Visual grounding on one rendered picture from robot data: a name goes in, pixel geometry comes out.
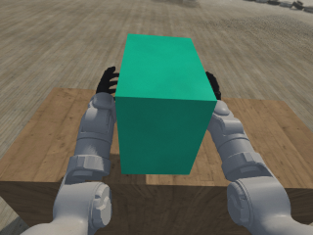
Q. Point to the pedestal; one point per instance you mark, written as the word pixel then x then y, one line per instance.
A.
pixel 33 169

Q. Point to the robot left forearm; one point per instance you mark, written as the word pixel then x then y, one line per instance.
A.
pixel 91 158

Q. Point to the right robot upper arm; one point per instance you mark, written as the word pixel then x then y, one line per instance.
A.
pixel 261 205

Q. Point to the robot right hand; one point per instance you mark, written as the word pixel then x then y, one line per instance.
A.
pixel 214 85

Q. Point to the left robot upper arm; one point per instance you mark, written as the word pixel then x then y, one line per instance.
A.
pixel 81 208

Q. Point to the carton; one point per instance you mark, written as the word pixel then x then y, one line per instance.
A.
pixel 163 103

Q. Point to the robot right forearm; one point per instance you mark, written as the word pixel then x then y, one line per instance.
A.
pixel 233 146

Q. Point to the robot left hand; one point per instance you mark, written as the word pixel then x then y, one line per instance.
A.
pixel 105 83

